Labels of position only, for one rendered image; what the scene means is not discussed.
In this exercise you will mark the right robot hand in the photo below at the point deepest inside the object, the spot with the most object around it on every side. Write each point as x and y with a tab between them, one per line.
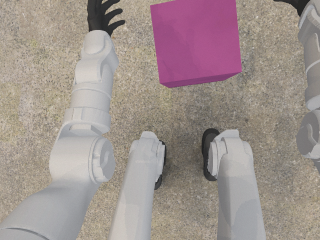
297	4

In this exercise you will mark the left robot forearm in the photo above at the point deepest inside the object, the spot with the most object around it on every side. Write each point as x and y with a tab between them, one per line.
88	113

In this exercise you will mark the robot right foot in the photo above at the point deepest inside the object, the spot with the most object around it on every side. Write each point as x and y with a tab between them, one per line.
207	138

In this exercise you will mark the robot left upper arm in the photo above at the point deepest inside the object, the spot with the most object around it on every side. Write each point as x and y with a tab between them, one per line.
78	166

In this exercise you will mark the right robot forearm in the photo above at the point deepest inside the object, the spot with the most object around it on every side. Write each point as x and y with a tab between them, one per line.
309	36

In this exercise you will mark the left robot shin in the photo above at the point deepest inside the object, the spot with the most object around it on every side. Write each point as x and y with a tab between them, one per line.
145	134

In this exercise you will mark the robot right upper arm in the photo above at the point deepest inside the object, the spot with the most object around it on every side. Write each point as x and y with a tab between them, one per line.
308	137

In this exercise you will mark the carton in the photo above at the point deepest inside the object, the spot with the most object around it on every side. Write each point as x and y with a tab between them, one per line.
196	41

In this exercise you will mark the left robot hand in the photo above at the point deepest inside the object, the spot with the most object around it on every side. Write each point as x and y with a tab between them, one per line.
98	20

